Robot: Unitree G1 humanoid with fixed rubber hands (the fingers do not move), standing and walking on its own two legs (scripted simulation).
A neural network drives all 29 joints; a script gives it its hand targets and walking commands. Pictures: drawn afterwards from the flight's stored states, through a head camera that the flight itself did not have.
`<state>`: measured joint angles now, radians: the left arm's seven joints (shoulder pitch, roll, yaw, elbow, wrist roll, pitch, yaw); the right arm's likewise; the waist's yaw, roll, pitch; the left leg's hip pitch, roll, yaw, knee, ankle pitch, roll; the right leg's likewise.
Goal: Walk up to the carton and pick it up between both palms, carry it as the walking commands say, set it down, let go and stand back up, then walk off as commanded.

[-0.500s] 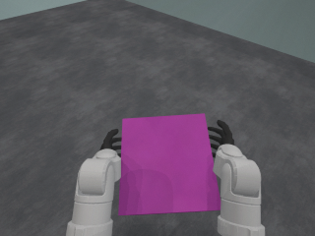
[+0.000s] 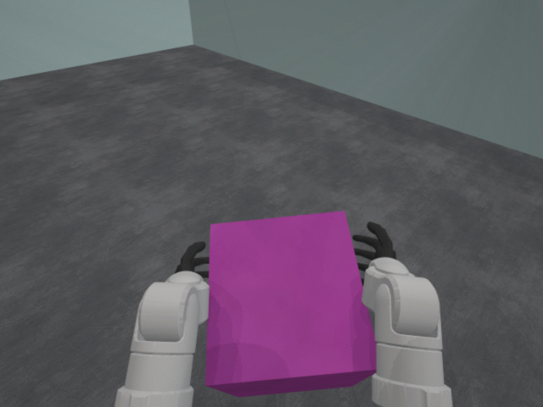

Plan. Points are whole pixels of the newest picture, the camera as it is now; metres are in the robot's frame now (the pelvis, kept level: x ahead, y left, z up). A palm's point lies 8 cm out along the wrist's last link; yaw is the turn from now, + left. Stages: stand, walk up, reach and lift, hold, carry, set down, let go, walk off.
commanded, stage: carry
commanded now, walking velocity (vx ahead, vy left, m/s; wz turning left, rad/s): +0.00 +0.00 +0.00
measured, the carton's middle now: (287, 312) +0.29 -0.01 +0.01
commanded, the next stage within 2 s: hold in 0.48 s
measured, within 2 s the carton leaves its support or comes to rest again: neither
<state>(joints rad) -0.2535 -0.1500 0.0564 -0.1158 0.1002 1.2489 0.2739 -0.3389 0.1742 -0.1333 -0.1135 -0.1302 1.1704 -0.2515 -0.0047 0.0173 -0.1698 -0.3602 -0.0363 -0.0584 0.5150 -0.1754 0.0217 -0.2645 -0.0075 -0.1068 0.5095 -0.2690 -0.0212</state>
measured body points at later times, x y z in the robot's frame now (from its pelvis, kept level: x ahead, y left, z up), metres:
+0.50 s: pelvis +0.00 +0.00 +0.00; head -0.05 -0.01 +0.45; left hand +0.28 +0.13 +0.09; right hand +0.30 -0.15 +0.11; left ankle +0.06 +0.10 -0.73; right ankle +0.00 -0.10 -0.73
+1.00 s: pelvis -0.03 +0.00 +0.00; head -0.09 +0.02 +0.44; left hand +0.28 +0.13 +0.04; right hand +0.28 -0.16 +0.07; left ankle +0.06 +0.10 -0.73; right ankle +0.00 -0.10 -0.73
